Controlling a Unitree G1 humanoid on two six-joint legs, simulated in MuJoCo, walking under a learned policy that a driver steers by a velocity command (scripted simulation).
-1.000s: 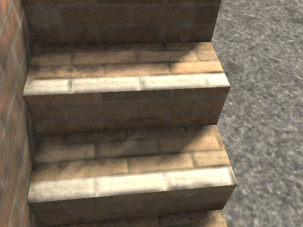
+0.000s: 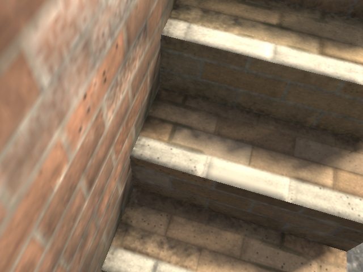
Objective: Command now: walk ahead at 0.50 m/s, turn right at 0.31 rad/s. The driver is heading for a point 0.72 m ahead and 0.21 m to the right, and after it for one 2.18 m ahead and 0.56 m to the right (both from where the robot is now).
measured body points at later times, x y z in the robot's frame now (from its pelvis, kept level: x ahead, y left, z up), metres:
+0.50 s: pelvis +0.11 -0.13 +0.10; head +0.15 -0.17 +0.55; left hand +0.39 -0.02 +0.04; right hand +0.10 -0.41 -0.04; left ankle +0.06 +0.04 -0.57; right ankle +0.15 -0.29 -0.48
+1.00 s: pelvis +0.15 -0.03 +0.04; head +0.15 +0.01 +0.49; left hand +0.54 -0.06 +0.13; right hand -0.01 -0.23 -0.08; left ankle +0.11 +0.10 -0.67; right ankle +0.10 -0.17 -0.36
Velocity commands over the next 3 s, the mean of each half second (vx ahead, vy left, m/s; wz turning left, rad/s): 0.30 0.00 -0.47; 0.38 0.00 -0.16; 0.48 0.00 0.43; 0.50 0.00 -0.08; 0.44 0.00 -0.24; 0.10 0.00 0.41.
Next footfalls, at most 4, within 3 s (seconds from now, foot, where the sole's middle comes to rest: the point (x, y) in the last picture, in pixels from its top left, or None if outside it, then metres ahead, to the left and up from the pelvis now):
0.36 right None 0.19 -0.31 -0.51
0.94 left None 0.15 0.08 -0.70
1.36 right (274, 270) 0.34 -0.24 -0.51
1.76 left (169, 242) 0.40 0.05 -0.51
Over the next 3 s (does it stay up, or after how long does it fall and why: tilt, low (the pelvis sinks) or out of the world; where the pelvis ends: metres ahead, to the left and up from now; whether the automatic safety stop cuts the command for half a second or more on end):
stays up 0.70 -0.21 0.59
